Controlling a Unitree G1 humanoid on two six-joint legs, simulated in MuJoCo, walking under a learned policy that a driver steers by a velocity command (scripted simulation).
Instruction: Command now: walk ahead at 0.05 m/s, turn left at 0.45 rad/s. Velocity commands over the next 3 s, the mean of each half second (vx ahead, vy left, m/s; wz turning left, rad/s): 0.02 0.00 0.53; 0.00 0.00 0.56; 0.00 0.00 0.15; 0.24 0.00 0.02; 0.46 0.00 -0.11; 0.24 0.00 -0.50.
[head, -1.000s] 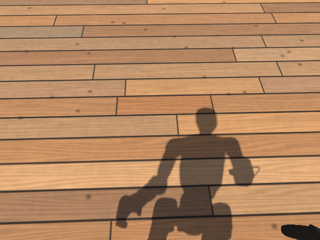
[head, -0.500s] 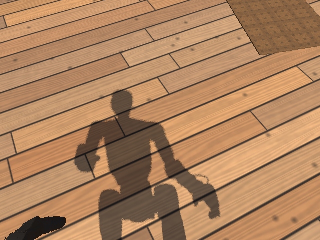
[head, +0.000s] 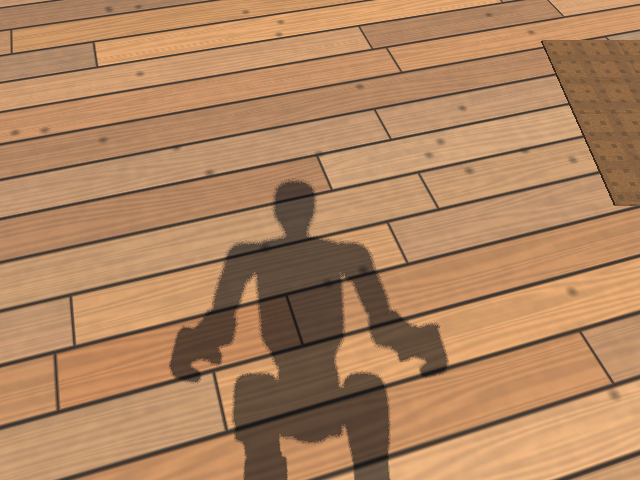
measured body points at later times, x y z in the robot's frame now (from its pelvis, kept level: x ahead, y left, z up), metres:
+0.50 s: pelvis +0.04 -0.05 +0.01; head +0.08 -0.06 +0.46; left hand +0.08 +0.26 -0.08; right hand +0.29 -0.28 -0.09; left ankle +0.00 +0.08 -0.65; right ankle +0.09 -0.16 -0.73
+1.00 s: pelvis +0.02 -0.01 +0.02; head +0.04 +0.04 +0.46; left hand -0.03 +0.32 -0.10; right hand +0.31 -0.14 -0.06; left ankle -0.02 +0.08 -0.73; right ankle +0.10 -0.14 -0.64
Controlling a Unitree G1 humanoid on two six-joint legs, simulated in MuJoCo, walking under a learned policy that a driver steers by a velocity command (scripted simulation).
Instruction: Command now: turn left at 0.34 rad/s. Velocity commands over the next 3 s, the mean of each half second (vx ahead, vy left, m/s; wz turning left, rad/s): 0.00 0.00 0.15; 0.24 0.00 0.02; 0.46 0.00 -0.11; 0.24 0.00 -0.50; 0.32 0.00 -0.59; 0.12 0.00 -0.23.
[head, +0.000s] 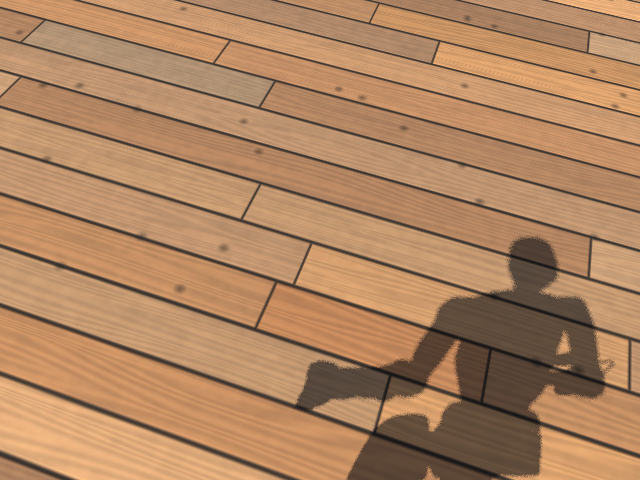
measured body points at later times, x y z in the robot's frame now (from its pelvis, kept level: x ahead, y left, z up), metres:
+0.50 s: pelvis +0.01 -0.03 -0.01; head +0.02 -0.03 +0.44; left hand +0.14 +0.23 -0.11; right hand +0.14 -0.29 -0.13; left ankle +0.01 +0.09 -0.74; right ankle +0.02 -0.15 -0.74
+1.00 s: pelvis +0.11 +0.01 +0.00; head +0.13 +0.03 +0.45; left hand +0.24 +0.28 -0.12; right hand +0.13 -0.26 -0.12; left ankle +0.04 +0.09 -0.74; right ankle +0.13 -0.14 -0.67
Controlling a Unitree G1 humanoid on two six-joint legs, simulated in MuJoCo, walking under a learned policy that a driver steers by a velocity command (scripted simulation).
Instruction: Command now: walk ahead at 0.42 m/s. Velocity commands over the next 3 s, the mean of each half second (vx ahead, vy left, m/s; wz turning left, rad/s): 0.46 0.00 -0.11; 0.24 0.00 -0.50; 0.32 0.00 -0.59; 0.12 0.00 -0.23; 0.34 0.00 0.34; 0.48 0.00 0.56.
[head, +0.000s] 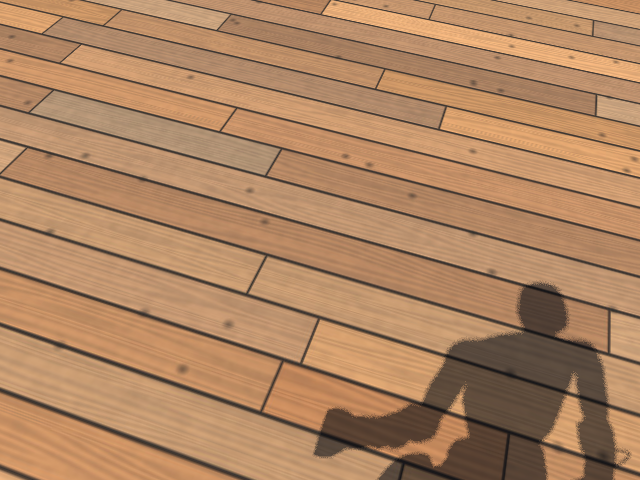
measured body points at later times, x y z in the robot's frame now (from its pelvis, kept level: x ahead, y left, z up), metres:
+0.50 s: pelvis +0.27 -0.06 +0.00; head +0.30 -0.07 +0.45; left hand +0.35 +0.21 -0.12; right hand +0.39 -0.34 -0.11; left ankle +0.32 +0.11 -0.67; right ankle +0.30 -0.14 -0.75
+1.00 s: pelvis +0.47 -0.03 -0.01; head +0.51 -0.04 +0.44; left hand +0.68 +0.21 -0.12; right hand +0.53 -0.33 -0.11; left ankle +0.58 +0.05 -0.75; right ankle +0.43 -0.16 -0.68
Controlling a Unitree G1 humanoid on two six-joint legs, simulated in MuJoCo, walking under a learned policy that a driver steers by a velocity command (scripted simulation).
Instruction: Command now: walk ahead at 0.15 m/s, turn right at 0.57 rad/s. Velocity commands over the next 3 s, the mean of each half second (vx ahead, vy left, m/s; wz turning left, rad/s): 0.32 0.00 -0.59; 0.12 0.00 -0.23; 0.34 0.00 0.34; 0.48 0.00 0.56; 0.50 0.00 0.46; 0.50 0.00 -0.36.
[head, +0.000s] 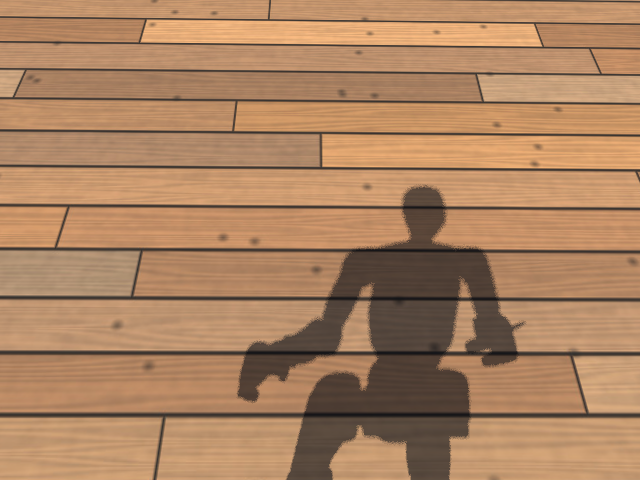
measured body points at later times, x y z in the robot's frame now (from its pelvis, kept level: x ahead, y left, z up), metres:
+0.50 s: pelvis +0.14 -0.06 +0.01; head +0.16 -0.11 +0.46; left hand +0.23 +0.22 -0.08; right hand +0.28 -0.37 -0.09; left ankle +0.35 +0.06 -0.69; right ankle +0.02 -0.13 -0.74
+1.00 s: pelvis +0.28 -0.09 +0.00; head +0.29 -0.11 +0.45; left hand +0.50 +0.11 -0.11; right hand +0.31 -0.37 -0.13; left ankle +0.37 +0.00 -0.74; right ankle +0.25 -0.22 -0.74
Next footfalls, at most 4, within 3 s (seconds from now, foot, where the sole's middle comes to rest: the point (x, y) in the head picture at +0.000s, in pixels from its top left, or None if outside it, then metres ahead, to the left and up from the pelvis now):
0.20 right None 0.06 -0.13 -0.77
0.62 left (344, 477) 0.44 -0.03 -0.77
0.92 right None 0.28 -0.23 -0.77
1.68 right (460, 344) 0.74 -0.29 -0.77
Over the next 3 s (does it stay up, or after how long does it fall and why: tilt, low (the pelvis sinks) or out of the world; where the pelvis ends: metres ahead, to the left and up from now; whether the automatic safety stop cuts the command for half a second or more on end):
stays up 1.31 -0.01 0.01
